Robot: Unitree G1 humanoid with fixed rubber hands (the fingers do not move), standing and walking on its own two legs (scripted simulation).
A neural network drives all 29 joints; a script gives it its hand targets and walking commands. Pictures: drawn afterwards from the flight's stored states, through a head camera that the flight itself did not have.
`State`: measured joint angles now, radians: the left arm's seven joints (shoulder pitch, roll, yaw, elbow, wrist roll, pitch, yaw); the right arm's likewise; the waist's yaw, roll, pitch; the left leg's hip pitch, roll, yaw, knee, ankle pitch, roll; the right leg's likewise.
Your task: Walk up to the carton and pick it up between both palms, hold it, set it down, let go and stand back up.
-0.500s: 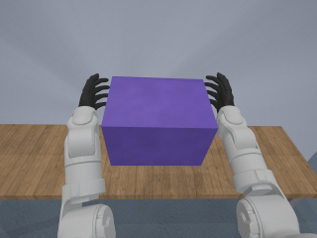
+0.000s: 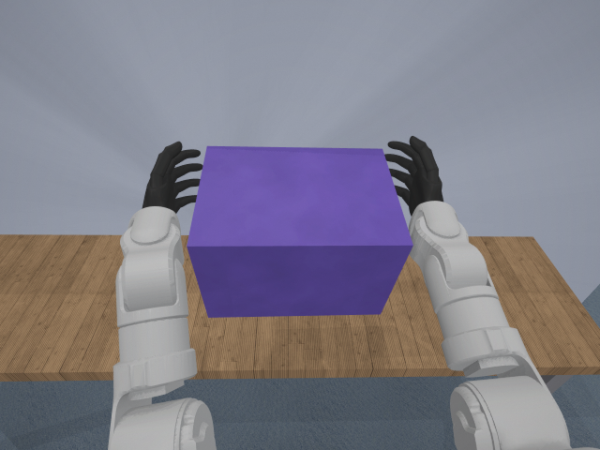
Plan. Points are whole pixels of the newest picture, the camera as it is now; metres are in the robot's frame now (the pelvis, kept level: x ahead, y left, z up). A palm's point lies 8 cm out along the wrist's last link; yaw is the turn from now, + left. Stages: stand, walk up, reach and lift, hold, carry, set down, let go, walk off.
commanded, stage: hold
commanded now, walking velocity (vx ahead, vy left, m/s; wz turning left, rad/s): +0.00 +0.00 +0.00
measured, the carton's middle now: (296, 232) +0.35 +0.01 +0.14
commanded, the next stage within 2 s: none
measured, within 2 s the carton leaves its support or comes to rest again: neither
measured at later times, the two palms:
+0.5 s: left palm (161, 205) +0.35 +0.17 +0.19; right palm (423, 197) +0.35 -0.16 +0.19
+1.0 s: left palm (161, 205) +0.35 +0.17 +0.19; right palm (423, 196) +0.35 -0.16 +0.19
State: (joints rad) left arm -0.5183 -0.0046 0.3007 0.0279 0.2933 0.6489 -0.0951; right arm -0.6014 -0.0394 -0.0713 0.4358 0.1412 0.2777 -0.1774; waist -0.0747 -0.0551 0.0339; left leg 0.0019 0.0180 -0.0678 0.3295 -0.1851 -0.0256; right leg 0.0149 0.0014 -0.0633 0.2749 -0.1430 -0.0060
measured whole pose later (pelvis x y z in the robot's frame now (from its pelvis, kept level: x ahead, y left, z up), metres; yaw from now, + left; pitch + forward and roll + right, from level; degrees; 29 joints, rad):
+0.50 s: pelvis +0.00 +0.00 +0.00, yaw +0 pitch -8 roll -1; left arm -0.54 0.00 0.31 0.05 0.30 0.66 -0.10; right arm -0.62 -0.04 -0.08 0.46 0.13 0.29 -0.18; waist -0.07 -0.06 0.03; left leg 0.00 0.02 -0.06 0.33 -0.18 -0.02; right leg 0.01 0.00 -0.06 0.28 -0.14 -0.01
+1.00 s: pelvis +0.00 +0.00 +0.00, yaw +0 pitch -9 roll -1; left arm -0.54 0.00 0.31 0.05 0.30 0.66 -0.10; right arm -0.62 -0.03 -0.08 0.46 0.13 0.28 -0.18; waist -0.07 -0.06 0.03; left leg 0.00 0.02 -0.06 0.33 -0.18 -0.03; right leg 0.01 0.00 -0.06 0.28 -0.14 -0.01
